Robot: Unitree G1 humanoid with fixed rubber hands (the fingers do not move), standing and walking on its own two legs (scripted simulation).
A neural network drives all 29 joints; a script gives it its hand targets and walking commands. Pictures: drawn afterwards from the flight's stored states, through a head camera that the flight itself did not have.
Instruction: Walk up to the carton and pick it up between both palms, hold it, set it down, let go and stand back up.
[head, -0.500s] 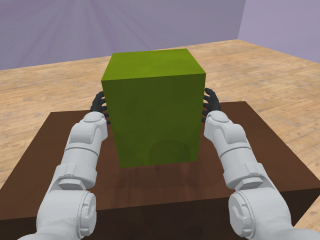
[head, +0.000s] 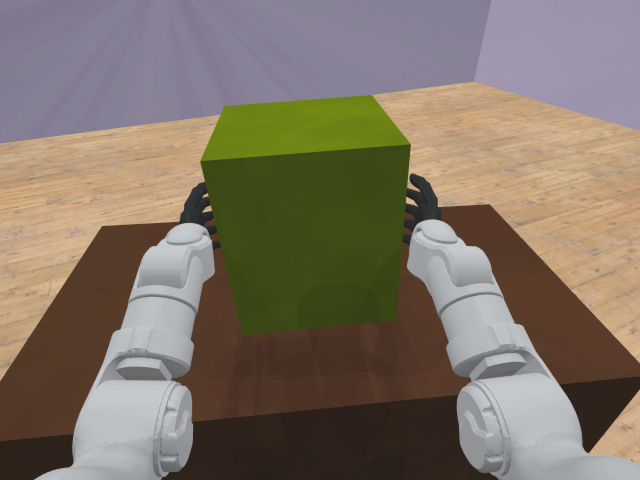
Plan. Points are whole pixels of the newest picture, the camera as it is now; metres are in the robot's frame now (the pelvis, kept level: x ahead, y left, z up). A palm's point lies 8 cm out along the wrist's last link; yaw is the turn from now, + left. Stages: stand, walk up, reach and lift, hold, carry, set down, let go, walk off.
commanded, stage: set down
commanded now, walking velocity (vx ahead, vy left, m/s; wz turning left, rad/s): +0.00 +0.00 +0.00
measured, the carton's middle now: (308, 211) +0.42 +0.02 +0.20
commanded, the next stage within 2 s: none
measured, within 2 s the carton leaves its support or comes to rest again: neither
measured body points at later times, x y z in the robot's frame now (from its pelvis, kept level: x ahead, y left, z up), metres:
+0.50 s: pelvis +0.02 +0.00 +0.01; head -0.01 +0.01 +0.45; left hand +0.43 +0.18 +0.16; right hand +0.43 -0.12 +0.16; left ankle +0.08 +0.11 -0.73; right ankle +0.04 -0.10 -0.73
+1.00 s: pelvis +0.03 +0.00 +0.01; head -0.01 +0.02 +0.46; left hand +0.43 +0.18 +0.15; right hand +0.42 -0.12 +0.15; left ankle +0.08 +0.11 -0.73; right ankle +0.04 -0.10 -0.73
